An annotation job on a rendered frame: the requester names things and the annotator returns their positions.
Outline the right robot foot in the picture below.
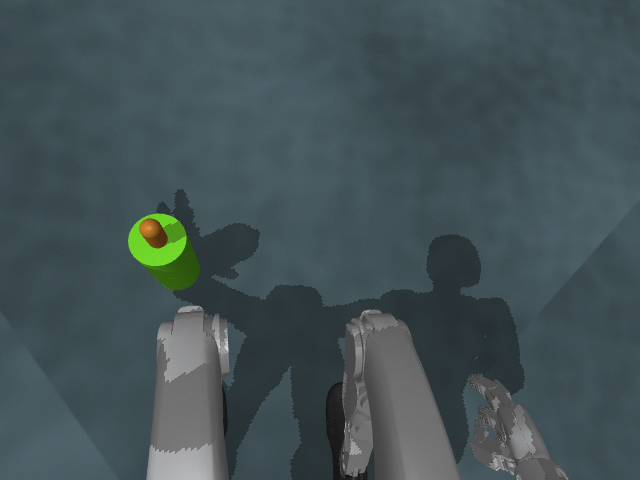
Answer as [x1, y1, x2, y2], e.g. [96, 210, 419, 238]
[326, 382, 367, 480]

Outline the right robot arm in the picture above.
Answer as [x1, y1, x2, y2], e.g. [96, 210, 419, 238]
[514, 458, 569, 480]

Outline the bottle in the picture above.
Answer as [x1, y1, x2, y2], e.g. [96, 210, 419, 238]
[128, 214, 200, 290]

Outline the right robot hand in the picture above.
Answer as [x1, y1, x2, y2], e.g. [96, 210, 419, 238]
[468, 374, 551, 476]

